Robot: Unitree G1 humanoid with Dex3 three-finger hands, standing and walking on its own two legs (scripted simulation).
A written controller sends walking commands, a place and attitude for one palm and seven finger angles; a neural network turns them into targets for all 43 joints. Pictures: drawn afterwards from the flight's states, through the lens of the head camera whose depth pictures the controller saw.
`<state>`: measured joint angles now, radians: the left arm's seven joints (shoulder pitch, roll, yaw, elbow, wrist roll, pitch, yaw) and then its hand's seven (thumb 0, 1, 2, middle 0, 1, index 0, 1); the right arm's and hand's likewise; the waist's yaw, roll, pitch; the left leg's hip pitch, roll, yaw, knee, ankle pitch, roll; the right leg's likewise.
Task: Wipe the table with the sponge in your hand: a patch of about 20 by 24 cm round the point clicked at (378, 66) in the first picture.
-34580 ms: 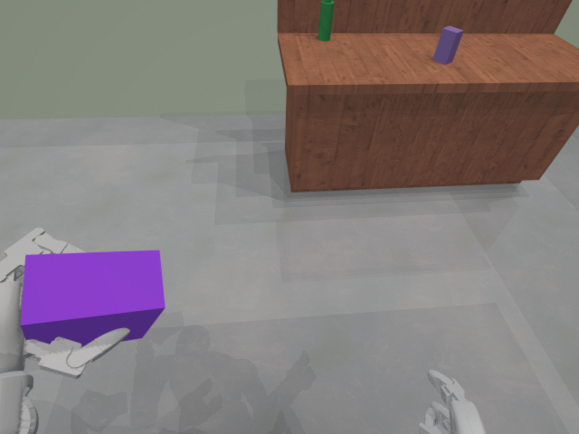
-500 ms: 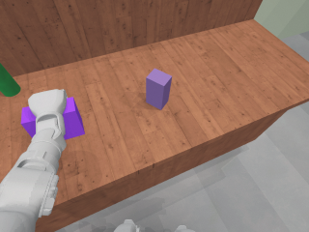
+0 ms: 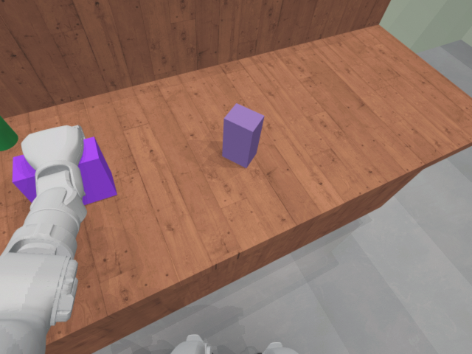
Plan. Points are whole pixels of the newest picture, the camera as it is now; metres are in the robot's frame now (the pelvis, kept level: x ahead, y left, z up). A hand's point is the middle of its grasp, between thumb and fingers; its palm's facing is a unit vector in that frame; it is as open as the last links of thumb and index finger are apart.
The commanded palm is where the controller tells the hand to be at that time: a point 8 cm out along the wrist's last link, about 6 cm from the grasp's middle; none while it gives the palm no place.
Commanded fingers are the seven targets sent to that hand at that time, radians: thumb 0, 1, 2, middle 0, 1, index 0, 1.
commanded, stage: slide back across to the first lane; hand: left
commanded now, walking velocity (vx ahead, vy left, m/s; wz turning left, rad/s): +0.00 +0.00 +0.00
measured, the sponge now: (73, 183) +0.43 +0.32 -0.04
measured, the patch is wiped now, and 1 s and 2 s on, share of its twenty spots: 1.00 1.00 1.00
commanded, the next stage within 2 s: wipe back along the first lane in 0.38 s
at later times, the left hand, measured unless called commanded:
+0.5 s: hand (38, 178) +0.41 +0.36 +0.00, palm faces -0.12 -0.02 -0.99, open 10.0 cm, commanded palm +0.39 +0.34 +0.05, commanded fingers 0.00 0.10 1.30 -1.20 -1.60 -1.20 -1.60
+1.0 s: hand (34, 200) +0.37 +0.35 +0.00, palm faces -0.11 +0.00 -0.99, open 10.0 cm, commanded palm +0.33 +0.32 +0.03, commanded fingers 0.00 0.10 1.30 -1.20 -1.60 -1.20 -1.60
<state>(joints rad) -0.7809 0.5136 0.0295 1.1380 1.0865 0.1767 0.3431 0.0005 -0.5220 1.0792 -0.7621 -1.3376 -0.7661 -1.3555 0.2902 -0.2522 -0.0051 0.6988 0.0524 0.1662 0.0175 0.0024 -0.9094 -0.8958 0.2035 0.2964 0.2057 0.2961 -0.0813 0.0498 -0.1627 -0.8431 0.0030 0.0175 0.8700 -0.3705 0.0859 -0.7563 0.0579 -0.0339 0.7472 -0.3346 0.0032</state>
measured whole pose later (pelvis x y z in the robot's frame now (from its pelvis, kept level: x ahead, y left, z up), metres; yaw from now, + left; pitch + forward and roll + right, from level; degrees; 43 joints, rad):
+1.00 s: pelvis +0.02 -0.01 +0.01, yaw +2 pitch +16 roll -4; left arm -0.43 0.52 0.03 0.83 1.04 0.14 0.32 -0.01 -0.49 1.07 -0.73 -1.36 -0.73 -1.38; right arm 0.23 -0.27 -0.03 0.66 0.06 0.19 0.01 0.00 -0.91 -0.90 0.20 0.30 0.20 0.30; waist -0.01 0.05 -0.16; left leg -0.70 -0.01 0.00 0.80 -0.38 0.08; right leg -0.60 0.05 -0.04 0.68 -0.35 0.00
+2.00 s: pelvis +0.03 -0.01 +0.02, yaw +3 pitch +10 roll -3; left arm 0.00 0.38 -0.06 0.38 1.02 0.26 0.35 0.00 -0.47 1.07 -0.70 -1.37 -0.71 -1.39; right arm 0.15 -0.25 -0.01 0.62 0.07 0.14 0.00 0.01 -0.91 -0.90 0.20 0.30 0.20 0.30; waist 0.05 0.07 -0.15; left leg -0.55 -0.02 0.00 0.76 -0.38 0.06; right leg -0.47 0.04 -0.04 0.67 -0.37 -0.01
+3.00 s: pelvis +0.01 -0.02 +0.02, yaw +2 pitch +9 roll -2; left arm 0.09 0.36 -0.05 0.33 1.03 0.24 0.38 0.00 -0.47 1.07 -0.70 -1.38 -0.71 -1.39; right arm 0.13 -0.24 -0.02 0.63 0.07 0.12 -0.02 0.01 -0.91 -0.90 0.20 0.30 0.20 0.30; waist 0.07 0.07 -0.14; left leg -0.55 -0.02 0.01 0.76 -0.36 0.06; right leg -0.48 0.04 -0.03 0.69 -0.36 -0.02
